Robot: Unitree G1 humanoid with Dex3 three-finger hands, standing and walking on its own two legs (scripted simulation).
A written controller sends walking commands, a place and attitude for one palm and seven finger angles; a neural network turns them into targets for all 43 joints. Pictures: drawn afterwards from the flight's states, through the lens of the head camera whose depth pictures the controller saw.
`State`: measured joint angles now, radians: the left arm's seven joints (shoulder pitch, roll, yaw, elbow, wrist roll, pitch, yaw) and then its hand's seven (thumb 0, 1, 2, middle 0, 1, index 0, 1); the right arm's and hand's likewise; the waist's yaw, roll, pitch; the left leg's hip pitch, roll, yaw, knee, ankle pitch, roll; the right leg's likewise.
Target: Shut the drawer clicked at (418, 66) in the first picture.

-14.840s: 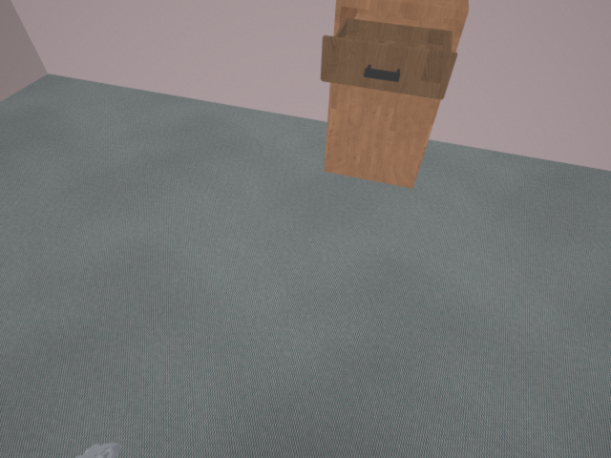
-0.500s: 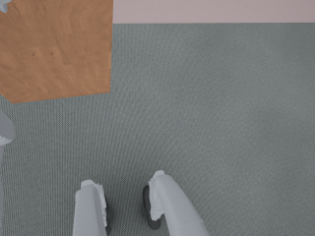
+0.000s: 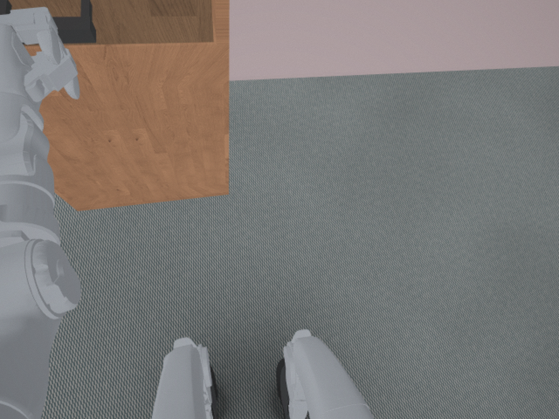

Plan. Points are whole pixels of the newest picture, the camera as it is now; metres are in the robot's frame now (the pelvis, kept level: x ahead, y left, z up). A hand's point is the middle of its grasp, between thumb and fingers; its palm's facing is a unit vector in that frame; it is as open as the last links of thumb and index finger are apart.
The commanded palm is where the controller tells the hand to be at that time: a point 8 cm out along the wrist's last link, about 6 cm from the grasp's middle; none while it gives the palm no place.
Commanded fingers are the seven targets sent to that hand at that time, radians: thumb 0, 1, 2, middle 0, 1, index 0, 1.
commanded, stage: draw the hand back to the body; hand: left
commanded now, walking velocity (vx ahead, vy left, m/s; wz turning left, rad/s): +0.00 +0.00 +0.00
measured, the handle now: (45, 18) +0.64 +0.24 +0.06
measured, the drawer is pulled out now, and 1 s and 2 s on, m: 0.00 0.00 0.00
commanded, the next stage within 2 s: step back with the hand held close in 1.32 s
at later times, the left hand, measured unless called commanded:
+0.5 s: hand out of the picture +0.38 +0.22 +0.16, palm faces +0.08 -0.99 -0.10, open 3.3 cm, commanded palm +0.34 +0.27 +0.18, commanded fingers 0.00 0.90 0.90 -1.40 -1.60 -1.40 -1.60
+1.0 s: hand out of the picture +0.24 +0.24 +0.25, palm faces +0.40 -0.86 -0.32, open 3.3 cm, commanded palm +0.18 +0.28 +0.27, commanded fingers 0.00 0.90 0.90 -1.40 -1.60 -1.40 -1.60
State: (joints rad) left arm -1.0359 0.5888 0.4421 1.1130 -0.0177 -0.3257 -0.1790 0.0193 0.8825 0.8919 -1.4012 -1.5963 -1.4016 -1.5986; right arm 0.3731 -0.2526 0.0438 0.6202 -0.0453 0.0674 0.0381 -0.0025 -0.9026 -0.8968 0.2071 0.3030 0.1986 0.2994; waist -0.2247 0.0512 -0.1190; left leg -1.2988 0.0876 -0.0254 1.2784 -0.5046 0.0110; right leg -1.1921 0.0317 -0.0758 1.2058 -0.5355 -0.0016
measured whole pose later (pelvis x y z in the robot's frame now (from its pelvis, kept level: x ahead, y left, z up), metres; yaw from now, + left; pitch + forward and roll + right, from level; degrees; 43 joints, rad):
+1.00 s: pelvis +0.03 -0.01 +0.12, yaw +4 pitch -4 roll +0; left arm 0.35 0.31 0.21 -0.26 -0.08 -0.04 0.09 0.02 0.89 0.90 -1.40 -1.60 -1.40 -1.60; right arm 0.17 -0.22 0.06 0.58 0.01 -0.01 -0.08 0.01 -0.90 -0.90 0.21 0.30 0.20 0.30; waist 0.05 0.06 0.01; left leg -0.15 0.01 0.03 0.44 -0.23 0.00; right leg -0.07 -0.02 -0.04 0.41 -0.28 0.00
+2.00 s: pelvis -0.03 +0.00 +0.12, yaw +5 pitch +0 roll -1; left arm 0.65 0.41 0.37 -0.58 -0.06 -0.20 0.13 0.02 0.89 0.90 -1.41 -1.59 -1.41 -1.60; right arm 0.17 -0.21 -0.01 0.53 0.01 0.02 -0.09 0.01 -0.90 -0.90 0.21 0.30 0.20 0.30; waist 0.00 0.03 0.04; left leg -0.35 0.01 0.02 0.48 -0.14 0.02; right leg -0.27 -0.03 -0.06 0.47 -0.20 0.02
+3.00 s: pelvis -0.16 +0.01 +0.11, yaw +6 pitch +2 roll -2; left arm 0.64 0.41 0.37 -0.61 -0.04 -0.27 0.13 0.02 0.89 0.90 -1.41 -1.60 -1.41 -1.60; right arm 0.21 -0.22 -0.02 0.61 -0.01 -0.02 -0.08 0.01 -0.90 -0.90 0.21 0.30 0.20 0.30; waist 0.00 -0.02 -0.04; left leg -0.43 0.00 0.00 0.62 -0.18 -0.01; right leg -0.25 0.05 0.03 0.51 -0.29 0.00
